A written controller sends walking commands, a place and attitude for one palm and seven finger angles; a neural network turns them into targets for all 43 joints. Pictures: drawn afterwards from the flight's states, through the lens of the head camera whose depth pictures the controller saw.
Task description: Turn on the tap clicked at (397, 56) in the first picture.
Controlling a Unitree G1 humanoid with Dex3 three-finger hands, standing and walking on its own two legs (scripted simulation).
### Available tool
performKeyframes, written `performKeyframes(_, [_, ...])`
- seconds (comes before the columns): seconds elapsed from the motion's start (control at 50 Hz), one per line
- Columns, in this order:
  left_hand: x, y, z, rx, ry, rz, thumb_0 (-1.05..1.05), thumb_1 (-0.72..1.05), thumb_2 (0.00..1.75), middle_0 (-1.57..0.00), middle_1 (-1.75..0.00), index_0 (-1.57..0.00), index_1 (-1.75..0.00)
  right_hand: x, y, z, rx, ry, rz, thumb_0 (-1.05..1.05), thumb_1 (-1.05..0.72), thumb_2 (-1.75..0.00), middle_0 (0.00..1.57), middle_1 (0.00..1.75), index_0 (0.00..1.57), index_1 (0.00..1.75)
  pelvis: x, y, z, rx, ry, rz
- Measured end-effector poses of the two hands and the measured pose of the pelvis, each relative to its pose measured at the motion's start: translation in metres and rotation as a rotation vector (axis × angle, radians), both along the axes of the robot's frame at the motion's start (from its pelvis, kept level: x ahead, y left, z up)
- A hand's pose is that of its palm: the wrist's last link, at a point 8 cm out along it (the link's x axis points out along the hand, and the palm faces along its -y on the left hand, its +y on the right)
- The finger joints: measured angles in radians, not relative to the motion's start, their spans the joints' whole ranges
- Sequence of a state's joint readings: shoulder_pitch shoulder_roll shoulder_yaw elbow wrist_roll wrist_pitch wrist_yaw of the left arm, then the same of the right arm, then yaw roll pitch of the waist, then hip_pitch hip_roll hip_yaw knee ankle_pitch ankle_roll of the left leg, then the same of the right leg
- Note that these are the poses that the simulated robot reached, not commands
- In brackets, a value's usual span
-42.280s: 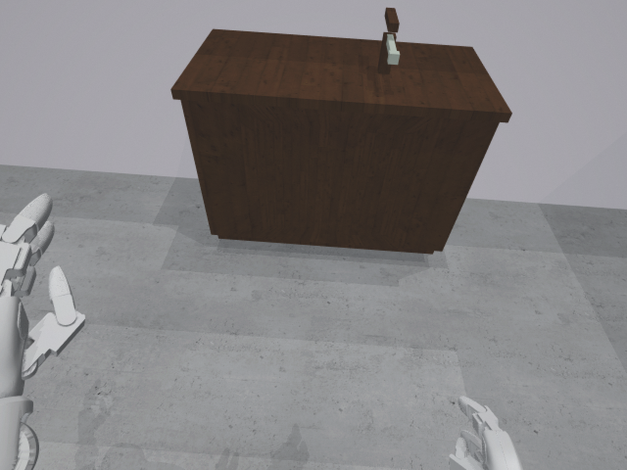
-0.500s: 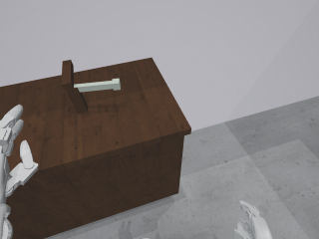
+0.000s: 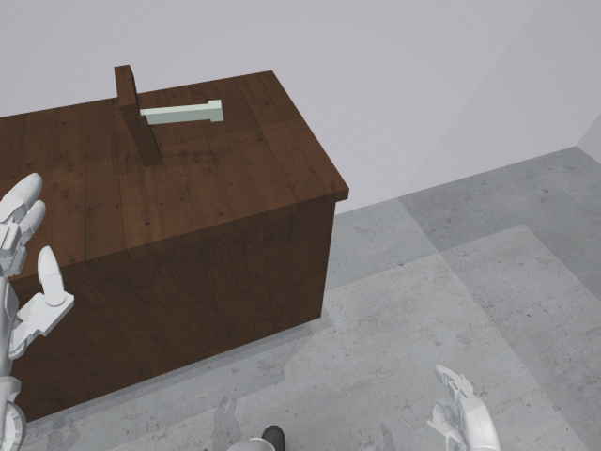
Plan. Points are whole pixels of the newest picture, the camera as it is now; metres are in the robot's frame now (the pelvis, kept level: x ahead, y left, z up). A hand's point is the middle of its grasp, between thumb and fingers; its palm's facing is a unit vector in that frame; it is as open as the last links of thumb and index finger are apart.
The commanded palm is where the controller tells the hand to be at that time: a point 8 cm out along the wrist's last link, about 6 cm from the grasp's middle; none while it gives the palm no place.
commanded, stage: step back with the hand held close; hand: left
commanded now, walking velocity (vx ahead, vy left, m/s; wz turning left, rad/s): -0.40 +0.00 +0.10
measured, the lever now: (215, 110) +0.67 +0.24 +0.07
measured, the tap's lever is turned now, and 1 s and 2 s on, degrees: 79 79 79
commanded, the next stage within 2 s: stop stepping back and stand still in 0.04 s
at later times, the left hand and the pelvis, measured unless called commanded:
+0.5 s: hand out of the picture +0.09 +0.26 +0.18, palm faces +0.41 -0.80 -0.44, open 7.4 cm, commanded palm +0.05 +0.29 +0.18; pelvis -0.10 +0.01 +0.01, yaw +2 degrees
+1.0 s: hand out of the picture +0.08 +0.27 +0.17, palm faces +0.47 -0.78 -0.42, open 7.4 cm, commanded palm +0.02 +0.30 +0.18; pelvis -0.12 +0.01 +0.00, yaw +4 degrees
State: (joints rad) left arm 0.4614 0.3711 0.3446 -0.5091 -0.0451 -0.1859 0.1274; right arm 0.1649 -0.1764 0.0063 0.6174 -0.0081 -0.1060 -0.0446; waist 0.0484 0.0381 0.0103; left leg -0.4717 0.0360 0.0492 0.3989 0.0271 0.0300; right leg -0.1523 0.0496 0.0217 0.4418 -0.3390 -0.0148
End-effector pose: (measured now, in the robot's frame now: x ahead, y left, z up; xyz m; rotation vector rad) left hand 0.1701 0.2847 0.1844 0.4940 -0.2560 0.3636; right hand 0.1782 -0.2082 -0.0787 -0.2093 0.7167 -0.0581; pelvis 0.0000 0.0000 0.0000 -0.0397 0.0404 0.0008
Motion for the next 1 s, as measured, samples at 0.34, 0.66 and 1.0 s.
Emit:
performKeyframes(0.34, [-0.063,0.014,-0.008,-0.007,0.035,-0.067,0.01,0.89,0.90,-0.21,-0.31,-0.22,-0.30,-0.107,-0.022,0.016,-0.068,0.004,-0.145,0.01,-0.90,-0.90,0.20,0.30,0.20,0.30,-0.081,0.015,0.001,0.050,-0.043,0.005])
performKeyframes(0.66, [-0.142,-0.004,0.000,-0.077,0.016,0.103,0.01,0.90,0.90,-0.21,-0.31,-0.21,-0.30,-0.151,-0.019,-0.007,0.025,0.075,-0.039,0.01,-0.90,-0.90,0.20,0.30,0.21,0.30,-0.122,-0.010,0.011,0.063,-0.084,0.049])
performKeyframes(1.0, [-0.138,0.022,0.006,0.006,0.005,0.093,0.01,0.89,0.90,-0.22,-0.31,-0.22,-0.30,-0.143,-0.032,0.003,-0.056,0.015,-0.117,0.01,-0.90,-0.90,0.20,0.30,0.20,0.30,-0.116,0.009,0.004,0.052,-0.067,0.070])
